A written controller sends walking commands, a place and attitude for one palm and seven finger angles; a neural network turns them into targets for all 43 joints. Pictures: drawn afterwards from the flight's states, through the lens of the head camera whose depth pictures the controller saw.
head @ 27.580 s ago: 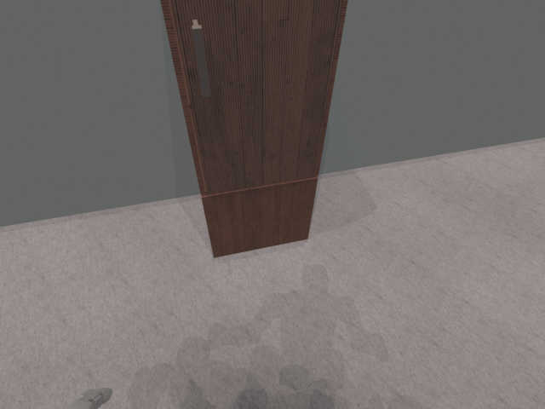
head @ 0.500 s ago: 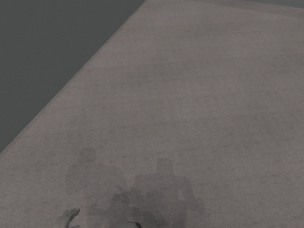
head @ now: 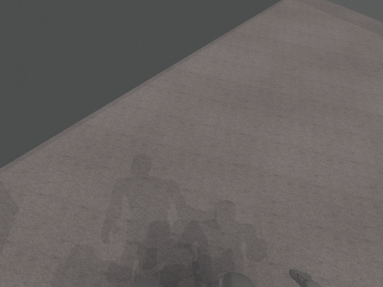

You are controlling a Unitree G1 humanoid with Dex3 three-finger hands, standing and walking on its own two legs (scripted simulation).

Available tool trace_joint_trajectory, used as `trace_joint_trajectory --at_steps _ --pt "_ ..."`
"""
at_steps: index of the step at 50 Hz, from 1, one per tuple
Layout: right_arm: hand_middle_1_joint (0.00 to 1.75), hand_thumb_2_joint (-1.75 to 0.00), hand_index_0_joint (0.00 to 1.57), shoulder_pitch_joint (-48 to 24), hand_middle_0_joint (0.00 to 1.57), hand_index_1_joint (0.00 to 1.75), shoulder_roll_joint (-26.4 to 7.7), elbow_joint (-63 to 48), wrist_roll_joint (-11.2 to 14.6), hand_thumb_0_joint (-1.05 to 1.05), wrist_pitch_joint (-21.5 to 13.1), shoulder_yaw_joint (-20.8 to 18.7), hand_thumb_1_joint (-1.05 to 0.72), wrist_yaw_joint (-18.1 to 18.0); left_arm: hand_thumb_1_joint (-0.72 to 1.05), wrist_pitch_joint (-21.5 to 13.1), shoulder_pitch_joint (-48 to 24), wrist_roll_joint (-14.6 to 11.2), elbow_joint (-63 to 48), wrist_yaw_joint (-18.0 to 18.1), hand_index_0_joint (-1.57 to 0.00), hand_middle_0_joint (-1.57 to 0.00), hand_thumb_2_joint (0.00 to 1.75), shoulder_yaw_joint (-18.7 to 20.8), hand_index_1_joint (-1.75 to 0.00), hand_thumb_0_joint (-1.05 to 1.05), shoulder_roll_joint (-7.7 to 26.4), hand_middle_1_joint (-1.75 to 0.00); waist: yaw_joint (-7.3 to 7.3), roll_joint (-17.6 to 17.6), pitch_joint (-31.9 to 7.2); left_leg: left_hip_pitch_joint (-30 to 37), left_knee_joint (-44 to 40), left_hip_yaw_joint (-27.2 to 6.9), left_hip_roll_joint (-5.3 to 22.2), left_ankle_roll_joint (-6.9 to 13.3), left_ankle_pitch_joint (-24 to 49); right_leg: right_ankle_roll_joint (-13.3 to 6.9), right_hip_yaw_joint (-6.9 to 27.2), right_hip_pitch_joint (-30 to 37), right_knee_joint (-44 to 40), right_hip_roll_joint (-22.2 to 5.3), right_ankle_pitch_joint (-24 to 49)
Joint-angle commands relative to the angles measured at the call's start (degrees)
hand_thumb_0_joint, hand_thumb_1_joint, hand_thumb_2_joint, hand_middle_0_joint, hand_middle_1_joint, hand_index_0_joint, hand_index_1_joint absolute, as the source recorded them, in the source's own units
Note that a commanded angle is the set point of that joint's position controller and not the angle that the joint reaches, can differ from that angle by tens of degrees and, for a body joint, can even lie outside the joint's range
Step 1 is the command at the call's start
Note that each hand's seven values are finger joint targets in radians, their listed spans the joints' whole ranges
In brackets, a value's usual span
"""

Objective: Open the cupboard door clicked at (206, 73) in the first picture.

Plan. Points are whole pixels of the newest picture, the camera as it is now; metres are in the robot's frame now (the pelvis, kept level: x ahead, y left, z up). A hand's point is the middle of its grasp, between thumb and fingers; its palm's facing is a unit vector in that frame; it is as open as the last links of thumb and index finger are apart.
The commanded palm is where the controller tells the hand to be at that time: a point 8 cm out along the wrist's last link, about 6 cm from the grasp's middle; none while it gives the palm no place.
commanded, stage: turn to face it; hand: left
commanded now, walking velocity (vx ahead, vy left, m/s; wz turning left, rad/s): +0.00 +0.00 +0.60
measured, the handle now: out of the picture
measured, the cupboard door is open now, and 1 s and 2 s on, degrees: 42 42 42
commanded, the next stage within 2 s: none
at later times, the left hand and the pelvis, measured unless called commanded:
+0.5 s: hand out of the picture +0.03 +0.15 -0.16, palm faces +0.32 -0.92 -0.22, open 7.4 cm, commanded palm none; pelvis +0.03 -0.04 +0.01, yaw +19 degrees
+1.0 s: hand out of the picture +0.04 +0.21 -0.14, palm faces +0.55 -0.79 -0.26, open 7.4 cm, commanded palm none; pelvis +0.04 -0.04 +0.01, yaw +34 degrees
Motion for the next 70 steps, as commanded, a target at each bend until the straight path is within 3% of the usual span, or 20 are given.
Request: trace_joint_trajectory --at_steps 1,8,9,10,11,17,23,27,28,29,30,36,49,51,52,53,54,58,66,70 --pt "0.30 -0.90 0.20 2.3 0.20 0.30 -12.3 -2.5 0.0 0.00 -0.7 -2.8 -0.90 -1.1 0.90 -1.7 -0.1 -0.1 -5.6 -0.6 -0.20 -0.20 0.90 1.0 -0.30 0.00 3.4 -0.30 -1.27 12.9 -8.9 6.8 -14.4 -13.7 12.2 7.0 15.6 0.1 2.4 -2.1 -4.9 0.7 4.8" --pt "0.30 -0.90 0.20 -1.5 0.20 0.30 -12.2 -4.4 0.0 0.00 0.2 -3.8 -0.90 -0.6 0.90 -2.9 4.9 -0.3 -5.8 -0.2 -0.20 -0.20 0.90 1.1 -0.30 0.00 3.4 -0.30 1.83 11.2 -9.3 -3.7 -8.0 -17.5 9.3 5.2 9.6 -0.7 -0.2 16.5 -32.3 4.7 12.1" --pt "0.30 -0.90 0.20 -1.5 0.20 0.30 -10.0 -4.9 0.5 0.00 0.2 -3.5 -0.90 -0.4 0.90 -3.7 7.4 0.0 -5.4 0.1 -0.20 -0.20 0.90 1.7 -0.30 0.00 5.9 -0.30 3.22 4.0 -10.1 -8.7 -1.5 -14.4 5.0 2.2 3.6 -1.5 3.6 23.1 -42.0 0.5 14.5" --pt "0.30 -0.90 0.20 0.2 0.20 0.30 -5.2 -5.8 1.0 0.00 0.1 -2.9 -0.90 -0.1 0.90 -4.4 8.1 1.0 -5.8 0.8 -0.20 -0.20 0.90 2.8 -0.30 0.00 11.9 -0.30 3.41 -15.4 -10.6 -17.7 14.0 -4.3 -4.0 -2.8 -12.5 -7.0 22.1 27.6 -49.6 -16.4 16.2" --pt "0.30 -0.90 0.20 -1.1 0.20 0.30 -7.0 -6.4 0.7 0.00 0.4 -3.2 -0.90 0.2 0.90 -4.1 7.1 0.6 -6.6 1.1 -0.20 -0.20 0.90 2.6 -0.30 0.00 13.8 -0.30 3.73 -16.7 -10.2 -16.4 28.4 -5.2 -2.8 -3.1 -20.4 -12.4 27.3 20.1 -50.7 -24.3 21.2" --pt "0.30 -0.90 0.20 0.3 0.20 0.30 -4.6 -2.9 0.6 0.00 1.6 -2.2 -0.90 1.4 0.90 -4.6 0.0 0.2 -7.9 1.3 -0.20 -0.20 0.90 0.5 -0.30 0.00 6.0 -0.30 -1.20 -8.7 -8.0 -14.3 31.4 -1.9 1.8 -5.2 -8.2 -9.8 2.1 20.5 -43.4 -12.3 41.1" --pt "0.30 -0.90 0.20 -3.5 0.20 0.30 -2.8 -3.7 0.9 0.00 0.9 -1.0 -0.90 1.7 0.90 -4.4 5.9 0.7 -5.3 1.1 -0.20 -0.20 0.90 1.7 -0.30 0.00 9.0 -0.30 2.23 -8.7 -9.4 -8.1 11.0 3.8 0.7 -4.5 -9.9 -10.2 -1.4 26.3 -38.6 -14.9 50.2" --pt "0.30 -0.90 0.20 3.1 0.20 0.30 -5.5 -2.4 0.6 0.00 0.1 -1.7 -0.90 1.4 0.90 -4.1 3.8 0.0 -5.3 0.5 -0.20 -0.20 0.90 2.3 -0.30 0.00 9.3 -0.30 -1.69 -5.1 -12.1 7.1 -6.5 4.9 -0.4 -2.8 3.1 -6.1 -6.0 19.2 -28.5 -14.0 44.2" --pt "0.30 -0.90 0.20 7.9 0.20 0.30 -10.2 -1.3 0.3 0.00 -0.5 -2.9 -0.90 1.1 0.90 -3.8 3.2 -0.5 -6.3 0.3 -0.20 -0.20 0.90 2.1 -0.30 0.00 7.3 -0.30 -4.46 5.6 -15.7 18.4 -10.6 -4.7 7.2 0.5 15.8 -3.0 -8.4 9.2 -17.5 -10.5 31.3" --pt "0.30 -0.90 0.20 12.4 0.20 0.30 -16.8 -0.7 0.1 0.00 -0.7 -4.7 -0.90 0.5 0.90 -3.5 -0.1 -0.9 -9.1 -0.2 -0.20 -0.20 0.90 0.6 -0.30 0.00 2.8 -0.30 -7.21 23.9 -16.1 24.8 -12.1 -26.5 23.3 9.8 41.2 1.2 -7.3 -7.5 -3.7 -1.7 -9.4" --pt "0.30 -0.90 0.20 14.7 0.20 0.30 -17.1 0.8 0.4 0.00 -0.1 -4.6 -0.90 -0.1 0.90 -2.6 -3.3 -0.3 -10.2 0.4 -0.20 -0.20 0.90 0.5 -0.30 0.00 3.9 -0.30 -7.56 17.7 -17.2 23.8 -10.5 -24.7 25.3 13.6 44.9 -0.1 0.6 -9.3 1.9 -1.8 -10.7" --pt "0.30 -0.90 0.20 4.6 0.20 0.30 -11.2 -1.9 0.2 0.00 -1.1 -2.7 -0.90 -1.4 0.90 -1.9 -1.3 0.0 -5.9 -0.5 -0.20 -0.20 0.90 1.0 -0.30 0.00 3.5 -0.30 -1.57 10.7 -9.9 11.3 -14.0 -14.2 13.0 7.4 24.8 0.4 3.3 -5.9 1.6 -0.4 6.6" --pt "0.30 -0.90 0.20 4.0 0.20 0.30 -11.7 -2.4 0.0 0.00 -0.1 -3.9 -0.90 -0.9 0.90 -2.9 -0.5 -0.8 -7.4 0.2 -0.20 -0.20 0.90 0.7 -0.30 0.00 3.0 -0.30 -0.33 13.3 -11.0 3.6 -9.4 -22.3 9.6 6.6 21.5 -0.9 1.6 12.7 -31.2 5.7 9.8" --pt "0.30 -0.90 0.20 3.6 0.20 0.30 -8.1 -3.1 1.0 0.00 -0.1 -3.6 -0.90 -0.5 0.90 -4.2 3.9 -0.2 -6.6 0.9 -0.20 -0.20 0.90 1.7 -0.30 0.00 7.5 -0.30 2.01 2.1 -13.3 -7.9 -0.5 -18.1 3.5 1.3 8.6 -3.1 9.0 28.7 -46.6 -2.8 17.3" --pt "0.30 -0.90 0.20 3.8 0.20 0.30 -4.5 -4.4 1.2 0.00 -0.3 -3.1 -0.90 -0.3 0.90 -4.4 4.7 0.6 -6.6 1.3 -0.20 -0.20 0.90 2.6 -0.30 0.00 12.4 -0.30 2.66 -15.3 -12.8 -17.6 14.4 -5.7 -5.5 -3.6 -15.3 -9.7 24.4 32.1 -49.3 -19.3 24.0" --pt "0.30 -0.90 0.20 3.1 0.20 0.30 -7.5 -4.2 0.6 0.00 0.2 -3.4 -0.90 -0.1 0.90 -4.2 3.9 0.3 -6.8 1.6 -0.20 -0.20 0.90 2.0 -0.30 0.00 12.1 -0.30 2.20 -11.6 -11.0 -16.2 27.8 -6.7 -2.7 -3.2 -20.0 -14.2 24.1 23.1 -48.9 -24.1 27.8" --pt "0.30 -0.90 0.20 3.8 0.20 0.30 -6.7 -3.4 0.2 0.00 0.7 -3.3 -0.90 0.4 0.90 -4.1 0.0 0.0 -7.7 1.5 -0.20 -0.20 0.90 1.0 -0.30 0.00 9.1 -0.30 -0.26 -5.1 -7.9 -16.0 33.9 -7.9 -1.4 -3.2 -14.5 -14.0 17.5 19.3 -48.5 -19.4 26.6" --pt "0.30 -0.90 0.20 4.2 0.20 0.30 -5.5 -1.0 0.4 0.00 1.8 -2.8 -0.90 1.2 0.90 -4.6 -2.1 -0.4 -7.9 1.3 -0.20 -0.20 0.90 -0.1 -0.30 0.00 5.0 -0.30 -2.21 -8.9 -7.5 -15.9 36.1 -3.5 1.1 -5.6 -6.1 -9.6 2.8 21.6 -44.3 -11.2 43.0" --pt "0.30 -0.90 0.20 -3.5 0.20 0.30 -3.0 -2.9 0.8 0.00 1.1 -1.1 -0.90 1.6 0.90 -4.4 5.7 0.6 -4.7 1.2 -0.20 -0.20 0.90 1.7 -0.30 0.00 8.5 -0.30 2.17 -8.4 -8.7 -8.6 10.7 3.3 0.8 -4.8 -9.7 -10.4 -1.5 28.0 -38.2 -14.5 52.4" --pt "0.30 -0.90 0.20 2.2 0.20 0.30 -5.3 -1.9 0.6 0.00 0.4 -1.7 -0.90 1.3 0.90 -4.1 3.9 0.1 -4.8 0.6 -0.20 -0.20 0.90 2.3 -0.30 0.00 9.8 -0.30 -1.68 -6.6 -10.3 5.3 -3.7 5.5 -1.2 -2.8 0.8 -7.0 -5.5 20.6 -29.7 -14.1 49.0"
